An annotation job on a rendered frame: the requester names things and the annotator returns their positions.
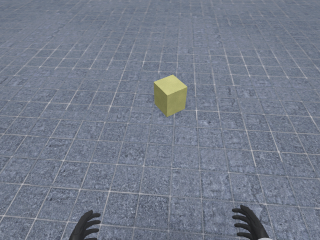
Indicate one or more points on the carton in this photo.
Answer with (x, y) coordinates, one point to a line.
(170, 95)

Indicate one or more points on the robot right hand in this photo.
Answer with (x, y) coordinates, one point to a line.
(254, 226)

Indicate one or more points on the robot left hand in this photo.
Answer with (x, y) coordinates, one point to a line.
(80, 232)

